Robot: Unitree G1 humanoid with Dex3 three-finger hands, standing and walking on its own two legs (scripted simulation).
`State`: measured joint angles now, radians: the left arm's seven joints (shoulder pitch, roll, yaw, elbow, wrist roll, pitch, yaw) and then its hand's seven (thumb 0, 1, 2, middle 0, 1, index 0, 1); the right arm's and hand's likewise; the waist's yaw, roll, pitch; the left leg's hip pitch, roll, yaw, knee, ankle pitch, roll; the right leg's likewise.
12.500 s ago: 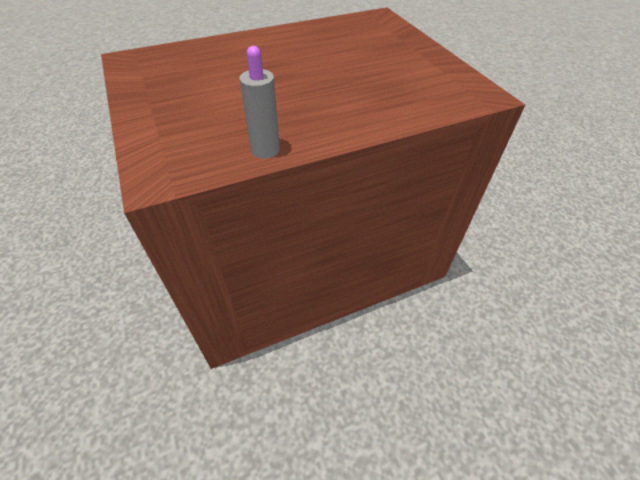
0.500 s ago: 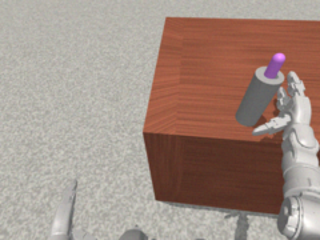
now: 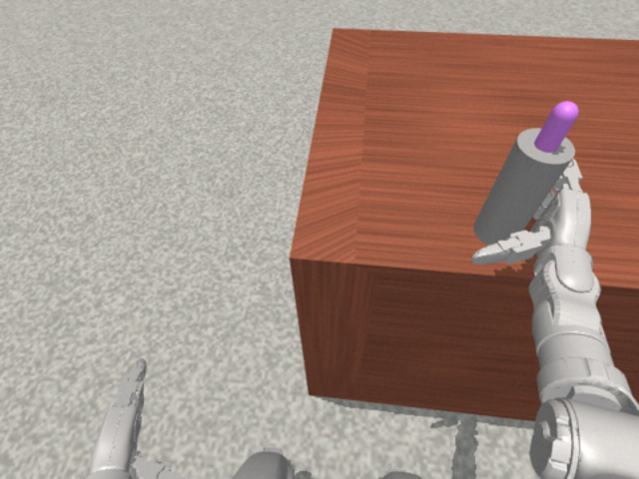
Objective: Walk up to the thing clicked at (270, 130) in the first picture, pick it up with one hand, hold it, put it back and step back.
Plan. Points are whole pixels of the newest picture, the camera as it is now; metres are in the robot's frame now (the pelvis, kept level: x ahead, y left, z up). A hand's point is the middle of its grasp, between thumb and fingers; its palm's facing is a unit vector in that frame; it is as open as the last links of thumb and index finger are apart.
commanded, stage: close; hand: right
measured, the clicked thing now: (526, 178) +0.45 -0.21 +0.13
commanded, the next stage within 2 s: settle in 0.58 s
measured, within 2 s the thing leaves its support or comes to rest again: leaves its support in 1.08 s
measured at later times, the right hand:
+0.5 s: hand (512, 201) +0.45 -0.21 +0.09, palm faces +0.20 +0.98 +0.01, open 11.5 cm
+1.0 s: hand (510, 201) +0.45 -0.21 +0.09, palm faces +0.20 +0.98 -0.03, open 8.8 cm
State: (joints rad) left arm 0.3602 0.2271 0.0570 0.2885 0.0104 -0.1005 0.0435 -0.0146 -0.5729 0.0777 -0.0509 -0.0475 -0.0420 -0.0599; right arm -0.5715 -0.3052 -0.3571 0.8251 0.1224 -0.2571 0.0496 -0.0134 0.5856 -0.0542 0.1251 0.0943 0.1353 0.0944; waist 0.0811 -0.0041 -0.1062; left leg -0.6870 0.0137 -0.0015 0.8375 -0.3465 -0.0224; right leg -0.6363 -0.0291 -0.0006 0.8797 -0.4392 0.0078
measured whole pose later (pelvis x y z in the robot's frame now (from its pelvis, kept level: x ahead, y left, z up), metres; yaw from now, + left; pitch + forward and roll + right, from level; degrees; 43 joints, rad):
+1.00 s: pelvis +0.00 +0.00 +0.00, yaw +0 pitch +11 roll +1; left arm 0.35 0.25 0.07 0.30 0.01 -0.10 0.04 -0.01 -0.55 0.07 -0.06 -0.06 -0.05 -0.06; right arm -0.66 -0.35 -0.35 0.89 0.08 -0.22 0.03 -0.01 0.24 -1.02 0.79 1.05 0.83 1.05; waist 0.09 0.00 -0.09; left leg -0.69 0.01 0.00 0.83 -0.33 -0.02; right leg -0.65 -0.03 0.00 0.88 -0.43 0.01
